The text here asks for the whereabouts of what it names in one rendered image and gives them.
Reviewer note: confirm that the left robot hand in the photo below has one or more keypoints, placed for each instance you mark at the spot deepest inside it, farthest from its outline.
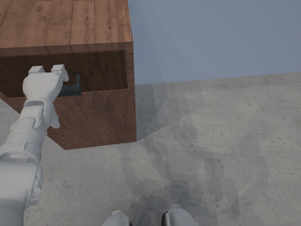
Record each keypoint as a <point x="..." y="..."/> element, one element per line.
<point x="39" y="84"/>

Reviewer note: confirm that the right robot shin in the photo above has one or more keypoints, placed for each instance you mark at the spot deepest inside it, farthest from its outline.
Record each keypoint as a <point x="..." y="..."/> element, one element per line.
<point x="174" y="206"/>

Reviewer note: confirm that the right robot thigh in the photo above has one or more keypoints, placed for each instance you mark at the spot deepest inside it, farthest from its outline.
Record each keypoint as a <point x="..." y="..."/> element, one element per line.
<point x="179" y="217"/>

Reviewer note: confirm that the drawer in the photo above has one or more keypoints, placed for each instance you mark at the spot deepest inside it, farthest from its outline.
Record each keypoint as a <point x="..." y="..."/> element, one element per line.
<point x="98" y="70"/>

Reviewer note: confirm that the handle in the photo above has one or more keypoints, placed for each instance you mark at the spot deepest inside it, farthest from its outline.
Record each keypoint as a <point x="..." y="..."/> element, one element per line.
<point x="71" y="90"/>

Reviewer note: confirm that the left robot forearm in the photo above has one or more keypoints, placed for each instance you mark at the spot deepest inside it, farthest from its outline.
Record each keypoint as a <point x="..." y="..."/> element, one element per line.
<point x="25" y="140"/>

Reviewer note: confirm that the cabinet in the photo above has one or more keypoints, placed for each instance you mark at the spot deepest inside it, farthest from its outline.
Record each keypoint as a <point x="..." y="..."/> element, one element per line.
<point x="44" y="27"/>

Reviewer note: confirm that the left robot upper arm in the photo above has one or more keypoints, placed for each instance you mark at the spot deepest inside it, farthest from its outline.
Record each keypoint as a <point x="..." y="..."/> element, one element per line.
<point x="20" y="186"/>

